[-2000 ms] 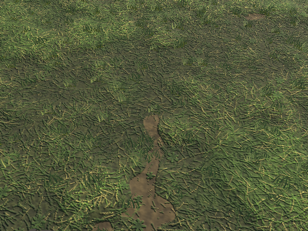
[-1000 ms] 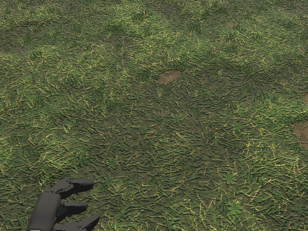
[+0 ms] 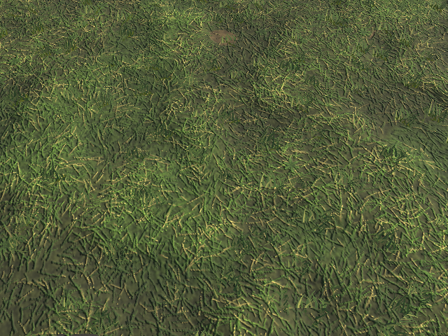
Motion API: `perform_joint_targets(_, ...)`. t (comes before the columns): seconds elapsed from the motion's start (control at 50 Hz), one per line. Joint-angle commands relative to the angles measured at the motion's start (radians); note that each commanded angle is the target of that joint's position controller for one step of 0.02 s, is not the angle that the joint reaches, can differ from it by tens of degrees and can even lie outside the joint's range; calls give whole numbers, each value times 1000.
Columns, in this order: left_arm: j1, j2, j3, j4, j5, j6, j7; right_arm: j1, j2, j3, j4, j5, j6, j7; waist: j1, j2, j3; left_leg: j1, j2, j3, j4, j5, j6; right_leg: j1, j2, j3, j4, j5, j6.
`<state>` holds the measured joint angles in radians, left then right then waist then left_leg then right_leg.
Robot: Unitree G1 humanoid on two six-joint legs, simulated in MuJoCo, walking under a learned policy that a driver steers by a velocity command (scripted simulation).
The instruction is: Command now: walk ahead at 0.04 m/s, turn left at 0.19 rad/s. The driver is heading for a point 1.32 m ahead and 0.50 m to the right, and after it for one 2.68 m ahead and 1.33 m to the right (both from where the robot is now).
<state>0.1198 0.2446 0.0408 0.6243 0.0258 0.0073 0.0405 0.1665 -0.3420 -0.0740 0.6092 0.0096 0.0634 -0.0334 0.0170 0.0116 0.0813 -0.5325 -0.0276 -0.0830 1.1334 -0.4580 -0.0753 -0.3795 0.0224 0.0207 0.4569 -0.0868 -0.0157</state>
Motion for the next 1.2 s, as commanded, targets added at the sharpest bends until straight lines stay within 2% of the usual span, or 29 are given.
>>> perform_joint_targets(0.02, -36, 130, 35, -48, -20, -4, -20, 55, 21, 20, -37, -22, -25, 6, -18, -158, -203, 155, 13, 44, -257, -33, 12, 124, -182, 235, -167, -30, -197)
perform_joint_targets(0.12, 52, 193, 58, -15, -60, 5, -34, 109, -53, -11, 9, -11, -29, 18, -44, -179, -144, 435, -11, 51, -703, 190, 113, -26, -147, 332, -149, -275, -118)
perform_joint_targets(0.14, 50, 160, 49, -23, -55, -3, -37, 159, -104, -23, 8, -27, -26, 9, -61, -90, -168, 552, 138, -64, -727, 191, 171, -144, -102, 288, -44, -372, -55)
perform_joint_targets(0.16, -20, 123, 43, -80, -68, -17, -37, 155, -185, -49, 39, -56, -23, 8, -60, 236, -130, 449, 334, -261, -813, 180, 286, -283, 38, 47, 168, -399, 1)
perform_joint_targets(0.18, -13, 187, 65, -70, -52, -23, -30, 87, -149, -41, 6, -74, -36, 6, -73, 221, -119, 377, 430, -323, -851, 321, 358, -271, 6, 33, 419, -469, 47)
perform_joint_targets(0.2, 24, 209, 84, -46, -55, -14, -26, 21, -86, -21, -14, -74, -50, -3, -42, 170, -117, 360, 407, -263, -839, 446, 351, -274, 4, 48, 601, -454, 65)
perform_joint_targets(0.26, 150, 165, 85, 12, -49, 37, -10, -111, -14, 2, -38, -29, -70, -19, 15, 133, -95, 373, 307, -48, -804, 576, 273, -309, -31, 39, 804, -325, 115)
perform_joint_targets(0.38, 11, 84, 39, -96, -51, 44, -60, -16, -78, -31, -1, -26, -42, -27, -68, 133, -122, 477, 329, 83, -766, 589, 282, -227, -98, -56, 453, -264, 124)
perform_joint_targets(0.46, 50, 136, 59, -111, -54, 54, -78, -23, -124, -56, 12, 5, -54, -2, -45, 152, -136, 453, 378, 122, -699, 653, 252, -81, -69, -122, 269, -268, 61)
perform_joint_targets(0.5, 117, 154, 78, -93, -52, 64, -68, -26, -101, -57, 28, 24, -65, 11, 4, 107, -147, 385, 349, 200, -564, 598, 173, 83, -27, -136, 88, -130, 7)
perform_joint_targets(0.52, 198, 223, 108, -75, -47, 61, -49, 29, -68, -52, 49, 13, -72, 20, 30, -36, -182, 253, 271, 269, -361, 474, 96, 277, -42, -31, -8, 125, -50)
perform_joint_targets(0.54, 233, 389, 145, -96, -42, 52, -29, -10, 6, -26, -22, -44, -80, 23, 12, -396, -183, -151, 104, 299, -8, -162, -20, 505, -318, 416, 0, 634, -228)
perform_joint_targets(0.56, 236, 356, 129, -118, -3, 20, -45, -124, -22, -26, -54, -44, -86, 16, 88, -307, -318, -237, 24, 54, 157, -273, -25, 486, -417, 592, -61, 551, -389)
perform_joint_targets(0.58, 207, 315, 114, -111, -4, -1, -52, -171, -57, -34, -57, -17, -85, 11, 85, -189, -278, -252, 44, 0, 189, -203, -2, 460, -377, 499, -84, 437, -356)
perform_joint_targets(0.62, 94, 255, 98, -113, -49, -3, -32, -147, -61, -38, -35, -20, -84, -7, 15, -88, -188, -250, 70, -24, 83, -29, 22, 363, -274, 389, -84, 271, -249)
perform_joint_targets(0.68, 4, 241, 88, -141, -42, 19, -8, -88, -49, -38, -5, -25, -82, -2, -38, -104, -194, -111, 22, -9, -46, 102, 4, 231, -195, 328, -88, 251, -211)
perform_joint_targets(0.76, 15, 263, 99, -137, -48, 29, 4, -98, -18, -22, 8, -16, -83, 6, -23, -114, -200, -39, -29, -30, -269, 157, -14, 194, -158, 383, -76, 97, -194)
perform_joint_targets(0.84, 5, 270, 103, -141, -47, 38, -1, -113, -40, -27, 7, -9, -91, 16, -8, -167, -180, 38, -56, -55, -402, 160, -4, 144, -136, 482, -67, -8, -179)
perform_joint_targets(0.92, -16, 198, 64, -130, -35, 39, -12, -40, -44, -23, 32, -14, -105, 35, -6, -196, -239, 210, 4, 1, -546, 239, 31, 163, -150, 444, 33, 142, -160)
perform_joint_targets(0.94, 5, 144, 39, -115, -30, 36, -16, -18, -8, -7, 38, -20, -110, 44, -18, -169, -273, 337, 14, 15, -648, 312, 50, 120, -119, 415, 17, -91, -132)
perform_joint_targets(0.96, 81, 93, 20, -82, -13, 29, -23, -10, 3, 0, 43, -26, -111, 48, 3, -98, -263, 416, 48, -44, -684, 233, 76, 59, -53, 356, 48, -419, -98)
perform_joint_targets(0.98, 111, 91, 15, -88, -4, 19, -28, 30, -72, -13, 40, -25, -108, 42, 28, 52, -184, 406, 160, -255, -796, -149, 166, -65, 41, 214, 233, -576, -57)
perform_joint_targets(1.0, 39, 130, 27, -129, -36, 0, -26, 107, -174, -38, 62, -34, -111, 47, -6, 252, -63, 345, 304, -623, -1006, -543, 330, -237, 102, 67, 408, -543, -12)
perform_joint_targets(1.02, -39, 213, 50, -136, -59, -27, -21, 103, -167, -37, 46, -26, -119, 43, -45, 232, 47, 291, 361, -777, -1063, -543, 381, -324, 37, 108, 526, -482, -1)
perform_joint_targets(1.04, -53, 235, 60, -129, -55, -51, -26, 103, -154, -34, 47, -8, -124, 33, -35, 177, 49, 292, 344, -726, -1032, -438, 358, -332, 3, 119, 557, -399, 1)
perform_joint_targets(1.1, -77, 143, 39, -109, -12, -103, -44, 153, -114, -24, 47, 24, -122, 14, -49, 106, -49, 328, 205, -485, -990, -138, 269, -209, -3, 65, 457, -247, 28)
perform_joint_targets(1.14, -95, 82, 24, -101, -19, -119, -46, 159, -92, -21, 40, 28, -111, 2, -45, 140, -68, 264, 120, -378, -973, -26, 250, -63, 48, 9, 312, -217, 58)
perform_joint_targets(1.16, -43, 85, 10, -83, 48, -66, -76, 134, -173, -54, 75, -42, -84, 35, -23, 155, -75, 211, 41, -304, -921, -49, 242, 15, 71, -33, 248, -306, 55)
perform_joint_targets(1.2, -57, 73, 13, -94, 6, -31, -70, 113, -140, -59, 57, -32, -58, 60, -26, 171, -55, 123, 18, -318, -890, -31, 245, 134, 104, -60, 102, -335, 72)
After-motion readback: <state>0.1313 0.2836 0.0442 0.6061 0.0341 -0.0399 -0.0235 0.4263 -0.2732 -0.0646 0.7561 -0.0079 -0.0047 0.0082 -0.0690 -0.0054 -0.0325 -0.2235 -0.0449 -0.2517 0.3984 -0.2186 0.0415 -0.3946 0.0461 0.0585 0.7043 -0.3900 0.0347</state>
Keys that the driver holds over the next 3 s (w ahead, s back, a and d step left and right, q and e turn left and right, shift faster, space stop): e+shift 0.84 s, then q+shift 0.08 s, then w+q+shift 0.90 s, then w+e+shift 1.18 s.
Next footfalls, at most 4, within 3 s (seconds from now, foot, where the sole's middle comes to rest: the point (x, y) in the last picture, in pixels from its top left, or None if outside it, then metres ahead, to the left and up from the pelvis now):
0.12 left None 0.05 0.12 -0.77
0.52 right None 0.01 -0.14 -0.77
0.96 left None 0.17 0.00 -0.77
1.28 right None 0.04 -0.21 -0.77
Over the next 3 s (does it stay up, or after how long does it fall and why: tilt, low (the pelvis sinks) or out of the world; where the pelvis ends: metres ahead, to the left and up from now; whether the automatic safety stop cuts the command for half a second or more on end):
stays up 1.52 -0.39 -0.03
